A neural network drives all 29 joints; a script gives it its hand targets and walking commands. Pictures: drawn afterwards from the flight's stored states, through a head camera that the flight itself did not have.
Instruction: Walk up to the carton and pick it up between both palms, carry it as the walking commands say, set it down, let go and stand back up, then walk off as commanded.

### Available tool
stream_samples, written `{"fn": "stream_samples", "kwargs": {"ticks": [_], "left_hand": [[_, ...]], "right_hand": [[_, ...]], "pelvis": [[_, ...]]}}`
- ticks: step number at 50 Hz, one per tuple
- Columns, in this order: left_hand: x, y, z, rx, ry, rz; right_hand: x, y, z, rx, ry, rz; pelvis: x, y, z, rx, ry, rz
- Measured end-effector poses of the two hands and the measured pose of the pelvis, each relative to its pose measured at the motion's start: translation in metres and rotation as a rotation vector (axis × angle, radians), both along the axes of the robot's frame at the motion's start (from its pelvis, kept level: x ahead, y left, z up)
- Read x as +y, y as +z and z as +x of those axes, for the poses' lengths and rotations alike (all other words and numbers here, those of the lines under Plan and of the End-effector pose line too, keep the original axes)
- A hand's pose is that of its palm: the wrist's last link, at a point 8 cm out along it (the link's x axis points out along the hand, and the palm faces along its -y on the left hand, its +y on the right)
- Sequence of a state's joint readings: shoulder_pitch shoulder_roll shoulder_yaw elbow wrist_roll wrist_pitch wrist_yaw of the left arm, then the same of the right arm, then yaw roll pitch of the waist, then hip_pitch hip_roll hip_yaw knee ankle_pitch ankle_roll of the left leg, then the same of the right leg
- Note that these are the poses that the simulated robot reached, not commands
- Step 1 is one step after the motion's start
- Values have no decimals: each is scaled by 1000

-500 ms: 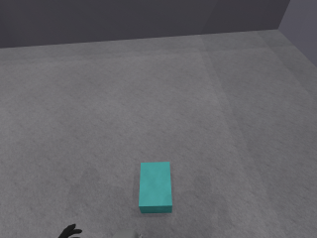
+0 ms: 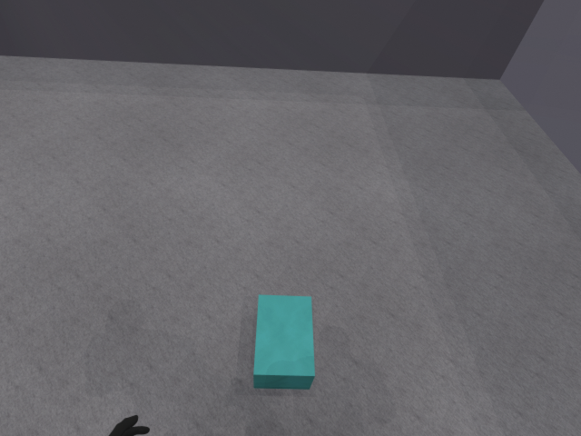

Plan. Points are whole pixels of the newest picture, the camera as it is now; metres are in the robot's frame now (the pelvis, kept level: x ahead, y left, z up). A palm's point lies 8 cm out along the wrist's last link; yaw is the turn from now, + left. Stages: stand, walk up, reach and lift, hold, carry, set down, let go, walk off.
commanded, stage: walk up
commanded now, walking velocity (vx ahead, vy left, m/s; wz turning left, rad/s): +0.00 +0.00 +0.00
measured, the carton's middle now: (283, 341) +0.52 -0.02 -0.69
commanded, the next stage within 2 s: none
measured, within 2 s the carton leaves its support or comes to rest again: neither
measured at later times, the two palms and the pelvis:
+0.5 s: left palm out of the picture +0.10 +0.25 -0.11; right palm out of the picture +0.09 -0.25 -0.12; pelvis +0.01 +0.00 +0.00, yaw +0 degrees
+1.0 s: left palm out of the picture +0.14 +0.27 -0.13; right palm out of the picture +0.13 -0.23 -0.12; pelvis +0.07 +0.03 +0.00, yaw +0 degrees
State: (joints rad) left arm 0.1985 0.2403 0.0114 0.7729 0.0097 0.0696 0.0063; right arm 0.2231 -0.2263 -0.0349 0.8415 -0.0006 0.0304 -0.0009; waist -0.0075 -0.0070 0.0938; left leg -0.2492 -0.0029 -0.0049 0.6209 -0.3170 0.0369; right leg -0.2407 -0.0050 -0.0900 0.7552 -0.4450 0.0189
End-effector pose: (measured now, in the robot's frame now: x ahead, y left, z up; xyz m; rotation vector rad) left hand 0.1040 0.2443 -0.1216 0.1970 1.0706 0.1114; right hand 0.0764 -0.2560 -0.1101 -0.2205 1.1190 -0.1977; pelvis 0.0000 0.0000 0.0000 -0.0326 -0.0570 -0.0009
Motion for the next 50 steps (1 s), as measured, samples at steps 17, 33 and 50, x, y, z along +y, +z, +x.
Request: {"fn": "stream_samples", "kwargs": {"ticks": [17,33,50], "left_hand": [[1,12,2,10,6,47],[1,12,-4,18,12,49],[30,-8,40,50,19,6]], "right_hand": [[9,-15,12,4,12,66],[8,-14,10,-13,12,65],[31,-5,58,-27,10,20]], "pelvis": [[-3,2,11,16,2,12],[-4,2,6,7,2,14],[27,-2,69,35,1,-5]]}}
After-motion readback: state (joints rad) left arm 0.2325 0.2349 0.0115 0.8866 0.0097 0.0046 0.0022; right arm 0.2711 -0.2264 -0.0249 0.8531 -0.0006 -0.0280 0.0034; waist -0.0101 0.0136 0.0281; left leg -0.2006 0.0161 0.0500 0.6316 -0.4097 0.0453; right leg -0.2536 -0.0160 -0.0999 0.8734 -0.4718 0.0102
